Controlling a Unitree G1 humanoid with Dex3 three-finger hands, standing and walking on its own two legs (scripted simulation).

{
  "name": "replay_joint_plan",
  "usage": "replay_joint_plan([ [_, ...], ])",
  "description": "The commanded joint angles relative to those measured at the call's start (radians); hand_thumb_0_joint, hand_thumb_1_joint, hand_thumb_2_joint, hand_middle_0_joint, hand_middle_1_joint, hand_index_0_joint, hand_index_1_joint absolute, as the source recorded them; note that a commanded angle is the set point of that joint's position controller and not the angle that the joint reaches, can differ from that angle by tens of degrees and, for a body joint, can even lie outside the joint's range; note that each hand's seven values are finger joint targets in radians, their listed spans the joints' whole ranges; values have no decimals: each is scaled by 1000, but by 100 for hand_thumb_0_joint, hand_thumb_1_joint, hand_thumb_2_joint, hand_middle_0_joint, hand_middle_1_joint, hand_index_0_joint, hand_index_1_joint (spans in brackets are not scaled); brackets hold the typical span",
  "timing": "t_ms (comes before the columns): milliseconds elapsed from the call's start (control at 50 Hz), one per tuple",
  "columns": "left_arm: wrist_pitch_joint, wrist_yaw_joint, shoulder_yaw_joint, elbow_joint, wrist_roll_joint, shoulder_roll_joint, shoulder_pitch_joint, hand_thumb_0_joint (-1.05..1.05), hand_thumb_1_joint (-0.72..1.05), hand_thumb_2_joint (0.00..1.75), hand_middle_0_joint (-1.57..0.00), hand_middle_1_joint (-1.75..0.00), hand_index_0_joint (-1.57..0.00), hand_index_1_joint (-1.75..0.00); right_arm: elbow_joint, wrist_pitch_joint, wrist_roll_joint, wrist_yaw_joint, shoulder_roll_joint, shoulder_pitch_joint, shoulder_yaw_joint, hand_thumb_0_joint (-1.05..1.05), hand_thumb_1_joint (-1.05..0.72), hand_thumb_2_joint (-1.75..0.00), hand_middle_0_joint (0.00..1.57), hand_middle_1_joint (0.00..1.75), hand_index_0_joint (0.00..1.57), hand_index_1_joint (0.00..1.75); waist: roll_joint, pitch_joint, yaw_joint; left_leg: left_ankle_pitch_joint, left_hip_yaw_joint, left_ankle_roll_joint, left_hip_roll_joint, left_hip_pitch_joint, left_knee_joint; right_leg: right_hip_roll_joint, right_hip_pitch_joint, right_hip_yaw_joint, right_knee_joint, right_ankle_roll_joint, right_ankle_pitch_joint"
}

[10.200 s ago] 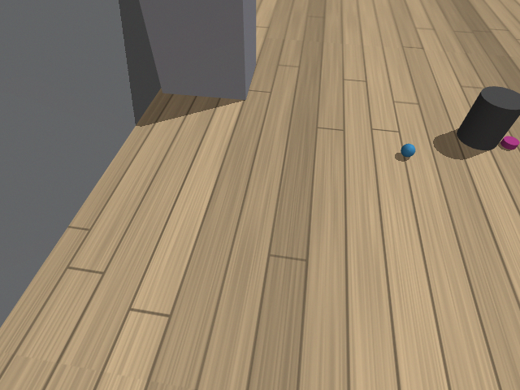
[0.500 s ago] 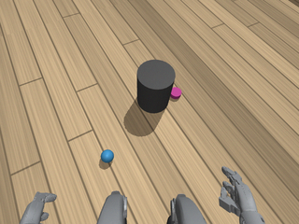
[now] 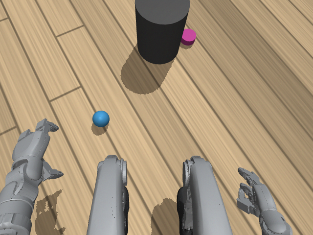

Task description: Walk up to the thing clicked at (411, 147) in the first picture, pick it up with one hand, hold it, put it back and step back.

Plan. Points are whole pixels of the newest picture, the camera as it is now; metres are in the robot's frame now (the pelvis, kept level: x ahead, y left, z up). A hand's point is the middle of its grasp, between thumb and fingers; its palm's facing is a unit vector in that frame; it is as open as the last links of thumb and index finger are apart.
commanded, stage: rise first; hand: left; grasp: from above
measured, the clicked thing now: (101, 118) +0.50 +0.25 -0.45
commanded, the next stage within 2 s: approach in 1.30 s
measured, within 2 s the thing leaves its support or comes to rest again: neither
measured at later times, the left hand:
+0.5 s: hand (64, 133) +0.39 +0.31 -0.25, palm faces -0.45 -0.13 -0.89, open 14.2 cm
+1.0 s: hand (72, 125) +0.43 +0.31 -0.30, palm faces -0.44 -0.04 -0.90, open 14.2 cm
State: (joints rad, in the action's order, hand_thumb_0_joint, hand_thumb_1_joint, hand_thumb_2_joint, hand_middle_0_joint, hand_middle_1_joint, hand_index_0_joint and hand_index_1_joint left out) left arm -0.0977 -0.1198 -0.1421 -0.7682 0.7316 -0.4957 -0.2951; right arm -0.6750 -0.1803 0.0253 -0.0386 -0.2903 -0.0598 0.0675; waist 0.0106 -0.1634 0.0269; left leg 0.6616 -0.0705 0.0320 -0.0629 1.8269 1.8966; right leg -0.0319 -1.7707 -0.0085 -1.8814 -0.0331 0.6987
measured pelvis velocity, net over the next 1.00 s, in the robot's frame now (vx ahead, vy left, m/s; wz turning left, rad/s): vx -0.02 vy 0.01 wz -0.08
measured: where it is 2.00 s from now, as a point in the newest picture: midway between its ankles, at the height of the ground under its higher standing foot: (153, 221)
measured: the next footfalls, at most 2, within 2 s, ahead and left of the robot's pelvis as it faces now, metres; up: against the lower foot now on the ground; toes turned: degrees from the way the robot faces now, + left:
none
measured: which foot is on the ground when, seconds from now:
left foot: down 0.00-1.00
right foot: down 0.00-1.00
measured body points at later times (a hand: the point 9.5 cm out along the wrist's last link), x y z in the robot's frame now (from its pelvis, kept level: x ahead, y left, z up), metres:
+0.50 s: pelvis -0.03 +0.01 -0.11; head +0.18 +0.05 +0.28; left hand +0.41 +0.32 -0.20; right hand +0.03 -0.28 -0.23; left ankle +0.07 +0.14 -0.46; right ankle +0.06 -0.14 -0.45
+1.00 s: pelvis -0.02 +0.01 -0.15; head +0.21 +0.06 +0.23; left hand +0.45 +0.31 -0.25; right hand +0.04 -0.27 -0.26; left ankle +0.07 +0.14 -0.45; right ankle +0.06 -0.14 -0.45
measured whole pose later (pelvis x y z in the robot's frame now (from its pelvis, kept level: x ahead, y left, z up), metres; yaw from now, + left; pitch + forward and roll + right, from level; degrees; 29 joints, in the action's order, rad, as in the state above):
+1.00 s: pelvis -0.02 +0.01 -0.15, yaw -5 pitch +33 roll -8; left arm -0.31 -0.36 -0.16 -1.37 1.29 -0.79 -0.87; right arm -0.76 -0.02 0.15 -0.12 -0.26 -0.11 -0.01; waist -0.03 -0.06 0.17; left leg 0.66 -0.16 0.03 -0.04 2.30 2.37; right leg 0.00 -2.19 -0.03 -2.30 -0.06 0.69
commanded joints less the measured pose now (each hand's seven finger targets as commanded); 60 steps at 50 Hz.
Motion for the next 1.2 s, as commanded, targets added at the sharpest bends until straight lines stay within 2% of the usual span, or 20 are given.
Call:
replay_joint_plan([
  [0, -45, -42, -88, 67, 80, -341, -260, 0, -55, 103, -5, -108, -5, -109, 51, -7, 0, -1, -175, -150, 73, 0, -86, -89, 20, 30, 20, 30, 74, -655, -4, -261, 56, -49, 41, -391, -110, 39, 247, -39, 165, 52, -280],
  [20, -49, -41, -72, 21, 99, -330, -296, 0, -56, 104, -5, -107, -4, -108, 48, 2, 3, -3, -174, -160, 72, 0, -86, -89, 20, 30, 20, 30, 50, -632, 11, -227, 57, -54, 42, -345, -93, 41, 228, -41, 162, 51, -256],
  [100, -77, -40, -85, -67, 160, -397, -387, 0, -56, 105, -5, -107, -4, -108, 32, 31, 9, -10, -177, -181, 68, 0, -86, -90, 20, 30, 20, 30, 31, -630, 12, -146, 68, -62, 46, -239, -37, 46, 208, -45, 135, 48, -173],
  [140, -94, -44, -72, -66, 184, -413, -466, 0, -55, 104, -5, -108, -5, -109, 28, 42, 15, -13, -179, -183, 64, 0, -86, -90, 20, 30, 20, 30, 50, -613, 29, -99, 63, -62, 46, -218, -24, 49, 158, -56, 111, 50, -119],
  [220, -128, -67, -88, -148, 242, -462, -519, 0, -57, 105, -5, -105, -4, -106, 17, 69, 20, -18, -185, -187, 53, 0, -87, -90, 20, 30, 20, 30, 87, -545, 33, -12, 36, -57, 47, -178, -16, 54, 39, -88, 47, 60, -37],
  [240, -137, -73, -77, -164, 262, -464, -543, 0, -55, 104, -5, -105, -5, -105, 14, 79, 23, -20, -190, -188, 51, 0, -88, -90, 20, 30, 20, 30, 115, -526, 41, 12, 28, -56, 46, -179, -15, 53, -1, -93, 30, 62, -27],
  [280, -151, -95, -76, -181, 295, -473, -588, 0, -57, 104, -5, -104, -5, -105, 8, 94, 29, -25, -189, -198, 46, 0, -88, -90, 20, 30, 20, 30, 133, -541, 47, -2, 33, -55, 50, -169, 10, 54, -9, -96, 9, 64, -41],
  [320, -162, -118, -66, -203, 324, -485, -642, 0, -56, 104, -6, -102, -5, -103, -1, 107, 37, -29, -196, -200, 39, 0, -89, -90, 20, 30, 20, 30, 160, -519, 69, 17, 16, -53, 48, -170, 20, 51, -69, -108, -24, 65, -39],
  [380, -170, -152, -69, -254, 375, -512, -679, 0, -57, 105, -6, -100, -5, -100, -17, 122, 48, -35, -203, -218, 32, 0, -89, -90, 20, 30, 20, 30, 197, -534, 75, -20, 14, -50, 49, -177, 50, 50, -99, -116, -59, 67, -71],
  [480, -174, -186, -55, -310, 427, -529, -746, 0, -55, 102, -7, -99, -6, -99, -35, 137, 70, -45, -208, -232, 25, 0, -90, -90, 20, 30, 20, 30, 218, -531, 95, -49, 24, -51, 52, -153, 97, 49, -129, -120, -85, 67, -98],
  [520, -175, -193, -53, -332, 447, -533, -759, 0, -55, 102, -7, -99, -6, -99, -40, 142, 76, -47, -205, -232, 24, 0, -90, -90, 20, 30, 20, 30, 226, -540, 90, -53, 26, -49, 52, -161, 109, 50, -140, -122, -95, 69, -98],
  [560, -177, -199, -47, -361, 464, -532, -769, 0, -54, 101, -6, -99, -6, -99, -44, 145, 83, -51, -214, -241, 23, 0, -90, -90, 20, 30, 20, 30, 215, -538, 109, -63, 23, -51, 50, -146, 125, 51, -147, -127, -105, 66, -113],
  [600, -181, -203, -39, -359, 477, -540, -792, 0, -53, 100, -7, -99, -7, -99, -48, 150, 88, -53, -210, -238, 22, 0, -90, -90, 20, 30, 20, 30, 232, -549, 107, -69, 29, -51, 52, -142, 141, 52, -148, -125, -113, 67, -116],
  [640, -187, -211, -60, -366, 491, -573, -802, 0, -54, 100, -7, -99, -7, -99, -51, 154, 93, -57, -212, -242, 18, 0, -90, -90, 20, 30, 20, 30, 215, -557, 107, -81, 27, -53, 55, -128, 154, 53, -137, -128, -123, 66, -125],
  [700, -194, -219, -38, -386, 512, -544, -812, 0, -54, 100, -6, -100, -6, -100, -56, 158, 101, -61, -212, -245, 15, 0, -90, -90, 20, 30, 20, 30, 247, -564, 122, -114, 17, -49, 51, -155, 166, 55, -168, -138, -152, 65, -157],
  [840, -213, -250, -49, -426, 548, -572, -846, 0, -56, 101, -6, -101, -6, -101, -62, 168, 117, -69, -209, -239, 3, 0, -91, -90, 20, 30, 20, 30, 239, -553, 134, -127, 29, -54, 53, -111, 210, 63, -174, -139, -168, 63, -167],
  [880, -210, -265, -60, -441, 540, -573, -849, 0, -55, 101, -6, -102, -6, -101, -68, 166, 122, -71, -212, -245, 0, 0, -91, -90, 20, 30, 20, 30, 229, -559, 136, -137, 25, -54, 50, -112, 216, 62, -167, -142, -176, 61, -179],
  [960, -201, -283, -50, -480, 545, -574, -875, 0, -55, 100, -5, -102, -6, -102, -70, 160, 127, -73, -212, -244, -8, 0, -91, -90, 20, 30, 20, 30, 242, -525, 151, -118, 21, -56, 47, -87, 225, 60, -193, -147, -185, 59, -168],
  [1040, -194, -287, -55, -464, 542, -581, -877, 0, -56, 101, -6, -103, -6, -102, -74, 159, 134, -73, -213, -245, -8, 0, -91, -90, 20, 30, 20, 30, 261, -571, 145, -143, 26, -53, 49, -103, 240, 63, -174, -142, -196, 59, -192],
  [1180, -182, -290, -63, -484, 533, -599, -867, 0, -55, 99, -6, -104, -6, -103, -75, 159, 139, -80, -217, -251, -16, 0, -91, -90, 20, 30, 20, 30, 250, -560, 157, -165, 26, -57, 46, -71, 263, 65, -157, -145, -207, 57, -223],
])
